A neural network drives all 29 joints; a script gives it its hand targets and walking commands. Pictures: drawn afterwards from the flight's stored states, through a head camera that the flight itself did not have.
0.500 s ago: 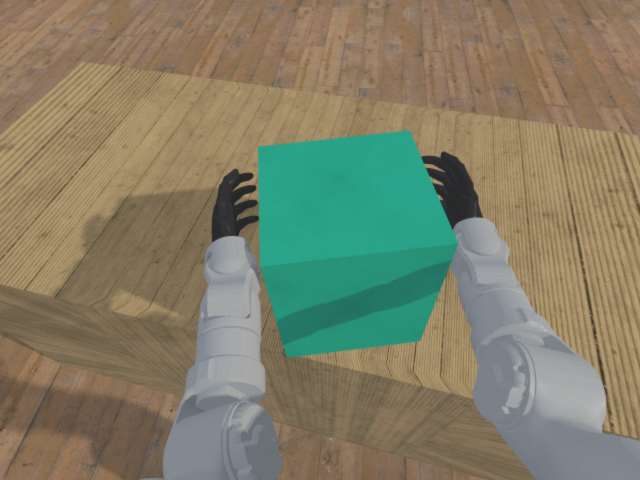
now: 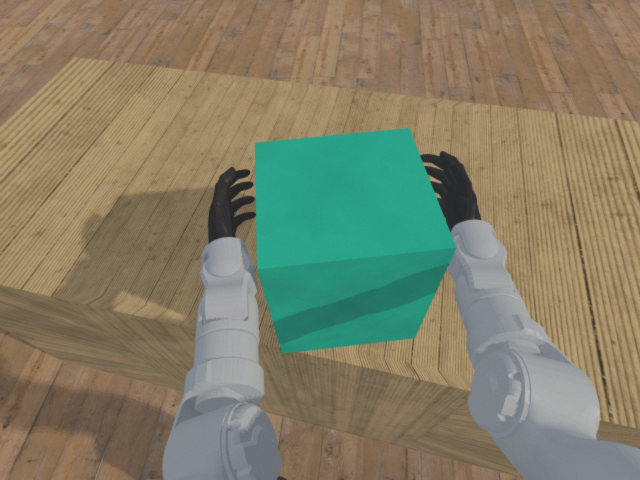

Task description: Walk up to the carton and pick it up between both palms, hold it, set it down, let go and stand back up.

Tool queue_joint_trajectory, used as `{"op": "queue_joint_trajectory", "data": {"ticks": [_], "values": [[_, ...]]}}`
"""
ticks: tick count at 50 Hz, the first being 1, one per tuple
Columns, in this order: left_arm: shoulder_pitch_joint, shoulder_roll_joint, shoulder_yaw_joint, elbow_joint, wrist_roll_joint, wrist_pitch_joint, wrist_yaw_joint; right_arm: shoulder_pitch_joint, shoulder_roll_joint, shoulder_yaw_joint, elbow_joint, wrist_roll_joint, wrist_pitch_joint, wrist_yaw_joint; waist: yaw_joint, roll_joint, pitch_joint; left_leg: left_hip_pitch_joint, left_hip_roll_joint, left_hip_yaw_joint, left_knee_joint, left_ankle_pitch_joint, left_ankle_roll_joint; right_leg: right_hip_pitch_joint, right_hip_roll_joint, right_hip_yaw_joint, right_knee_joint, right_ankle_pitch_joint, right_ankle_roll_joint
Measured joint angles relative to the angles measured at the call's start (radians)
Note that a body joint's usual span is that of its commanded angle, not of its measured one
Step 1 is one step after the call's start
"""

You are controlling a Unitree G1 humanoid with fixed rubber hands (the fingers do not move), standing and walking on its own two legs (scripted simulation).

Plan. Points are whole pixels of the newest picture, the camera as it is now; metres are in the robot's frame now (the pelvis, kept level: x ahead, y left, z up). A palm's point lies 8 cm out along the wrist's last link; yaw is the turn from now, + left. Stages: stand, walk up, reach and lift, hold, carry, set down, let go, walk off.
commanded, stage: set down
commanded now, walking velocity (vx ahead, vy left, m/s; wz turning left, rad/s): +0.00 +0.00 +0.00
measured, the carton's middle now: (341, 248) +0.41 +0.04 +0.00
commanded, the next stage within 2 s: none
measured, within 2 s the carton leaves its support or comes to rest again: neither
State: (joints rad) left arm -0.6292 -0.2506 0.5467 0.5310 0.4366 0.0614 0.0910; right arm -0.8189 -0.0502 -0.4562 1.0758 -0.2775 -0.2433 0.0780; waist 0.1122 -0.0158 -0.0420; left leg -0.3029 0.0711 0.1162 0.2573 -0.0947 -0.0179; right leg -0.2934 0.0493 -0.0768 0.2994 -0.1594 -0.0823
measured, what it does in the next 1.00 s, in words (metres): stands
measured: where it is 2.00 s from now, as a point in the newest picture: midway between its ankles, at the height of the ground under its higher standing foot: outside the picture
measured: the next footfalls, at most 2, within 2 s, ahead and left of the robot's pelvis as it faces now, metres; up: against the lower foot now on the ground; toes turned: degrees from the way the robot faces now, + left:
none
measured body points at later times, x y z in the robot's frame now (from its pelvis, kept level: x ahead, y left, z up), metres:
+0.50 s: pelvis +0.00 +0.00 +0.00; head +0.05 +0.00 +0.45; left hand +0.38 +0.19 +0.07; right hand +0.44 -0.11 +0.07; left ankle +0.01 +0.15 -0.75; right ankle -0.01 -0.06 -0.75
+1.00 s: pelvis +0.00 +0.01 -0.01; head +0.07 +0.00 +0.43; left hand +0.38 +0.20 +0.03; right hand +0.48 -0.10 +0.04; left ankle +0.01 +0.15 -0.75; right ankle -0.01 -0.06 -0.75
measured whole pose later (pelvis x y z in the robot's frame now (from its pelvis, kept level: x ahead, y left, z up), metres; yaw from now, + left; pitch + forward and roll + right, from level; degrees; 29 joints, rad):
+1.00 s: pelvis +0.00 +0.01 -0.01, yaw -1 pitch +17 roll -1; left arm -0.68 -0.08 0.26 0.94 0.10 -0.13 0.23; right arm -0.95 -0.25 0.07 1.36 0.22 -0.25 0.00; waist 0.20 0.02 -0.17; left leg -0.56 0.10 0.09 0.43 -0.17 -0.04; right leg -0.51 0.07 -0.06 0.38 -0.17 -0.08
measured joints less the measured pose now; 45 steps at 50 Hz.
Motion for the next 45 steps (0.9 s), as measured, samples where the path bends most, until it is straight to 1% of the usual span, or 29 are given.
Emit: {"op": "queue_joint_trajectory", "data": {"ticks": [5,13,18,24,28,31,34,36,37,41,43,45], "values": [[0.004,0.003,0.023,0.006,0.012,-0.024,-0.015,0.013,0.015,0.004,-0.014,-0.004,-0.004,-0.002,-0.007,-0.009,0.005,0.007,-0.004,0.001,-0.002,-0.002,0.018,0.004,-0.003,0.001,0.004,-0.004,0.002],[0.017,0.006,0.011,0.015,0.021,-0.027,-0.01,0.033,0.026,-0.016,-0.027,-0.011,-0.003,0.009,-0.008,-0.011,-0.002,0.011,0.0,-0.001,0.011,-0.014,-0.01,0.012,-0.001,0.001,0.01,-0.014,0.001],[0.024,0.005,0.005,0.006,0.014,-0.022,-0.005,0.037,0.025,-0.006,-0.033,-0.002,0.001,0.01,-0.01,-0.011,-0.003,0.01,0.0,-0.001,0.016,-0.018,-0.009,0.013,-0.001,0.0,0.01,-0.015,0.002],[0.032,0.003,0.006,0.006,0.016,-0.042,-0.004,0.042,0.024,0.005,-0.031,0.005,-0.014,0.008,-0.015,-0.009,-0.003,0.004,-0.001,-0.004,0.021,-0.018,-0.007,0.01,-0.001,-0.002,0.01,-0.014,0.002],[0.025,0.006,0.009,0.016,0.017,-0.049,-0.004,0.04,0.024,0.012,-0.039,0.013,-0.008,0.006,-0.012,-0.009,0.005,0.005,-0.003,-0.002,0.018,-0.016,-0.002,0.007,-0.002,0.001,0.014,-0.014,0.003],[0.013,0.018,0.01,0.037,0.012,-0.054,0.005,0.034,0.019,0.028,-0.038,0.028,0.003,0.007,-0.007,-0.012,0.006,0.001,-0.002,0.003,0.016,-0.014,0.001,-0.001,-0.001,0.008,0.015,-0.011,0.002],[0.001,0.032,0.001,0.065,0.003,-0.059,0.022,0.017,0.004,0.05,-0.014,0.045,0.014,0.002,-0.004,-0.013,0.008,-0.007,0.001,0.004,0.019,-0.012,-0.003,-0.009,0.001,0.011,0.016,-0.008,0.002],[-0.008,0.051,-0.027,0.103,-0.024,-0.065,0.043,0.008,-0.02,0.092,0.008,0.079,0.023,-0.007,0.006,-0.013,0.0,-0.025,0.003,0.004,0.028,-0.015,-0.006,-0.024,0.004,0.012,0.018,-0.006,0.001],[-0.011,0.067,-0.055,0.128,-0.049,-0.068,0.057,0.001,-0.038,0.126,0.026,0.11,0.026,-0.015,0.012,-0.012,-0.005,-0.036,0.006,0.004,0.034,-0.017,-0.009,-0.034,0.006,0.013,0.019,-0.005,0.001],[-0.029,0.126,-0.173,0.223,-0.173,-0.091,0.114,-0.056,-0.112,0.296,0.132,0.274,0.032,-0.052,0.034,0.0,-0.032,-0.105,0.018,-0.001,0.079,-0.032,-0.019,-0.084,0.016,0.014,0.024,0.002,0.0],[-0.04,0.143,-0.215,0.269,-0.226,-0.111,0.131,-0.082,-0.14,0.378,0.178,0.355,0.028,-0.067,0.046,0.007,-0.054,-0.147,0.022,-0.005,0.103,-0.04,-0.02,-0.119,0.019,0.014,0.032,0.004,0.001],[-0.046,0.153,-0.246,0.315,-0.268,-0.137,0.139,-0.101,-0.162,0.443,0.214,0.419,0.018,-0.078,0.058,0.017,-0.077,-0.187,0.025,-0.012,0.127,-0.049,-0.019,-0.152,0.021,0.012,0.043,0.002,0.003]]}}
